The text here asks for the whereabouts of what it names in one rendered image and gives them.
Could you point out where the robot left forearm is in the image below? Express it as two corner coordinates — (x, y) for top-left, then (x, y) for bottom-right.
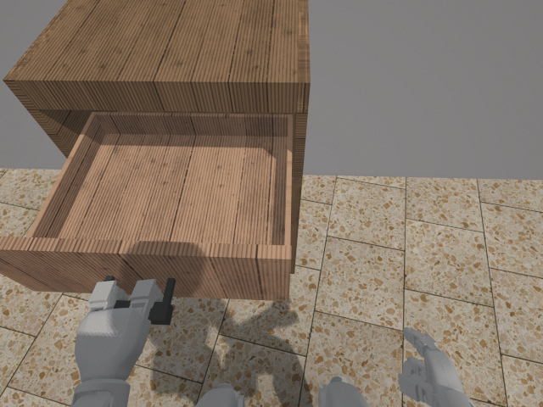
(71, 379), (131, 407)

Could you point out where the handle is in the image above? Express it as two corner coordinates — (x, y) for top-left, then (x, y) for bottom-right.
(96, 276), (176, 325)

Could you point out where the drawer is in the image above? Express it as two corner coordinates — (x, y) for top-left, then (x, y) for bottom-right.
(0, 112), (293, 301)

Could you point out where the robot left hand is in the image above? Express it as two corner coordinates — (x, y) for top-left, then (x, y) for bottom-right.
(75, 279), (164, 382)

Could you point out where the right robot shin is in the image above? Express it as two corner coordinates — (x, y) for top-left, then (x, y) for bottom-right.
(330, 376), (348, 383)

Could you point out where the robot right hand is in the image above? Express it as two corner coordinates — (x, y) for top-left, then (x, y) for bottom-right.
(398, 327), (464, 407)

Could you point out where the robot right forearm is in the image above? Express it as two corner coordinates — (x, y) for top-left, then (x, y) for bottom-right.
(433, 389), (476, 407)

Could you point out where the cabinet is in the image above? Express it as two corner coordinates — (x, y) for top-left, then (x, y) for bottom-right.
(3, 0), (311, 274)

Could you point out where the right robot thigh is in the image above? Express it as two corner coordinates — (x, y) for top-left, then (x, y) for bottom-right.
(318, 382), (370, 407)

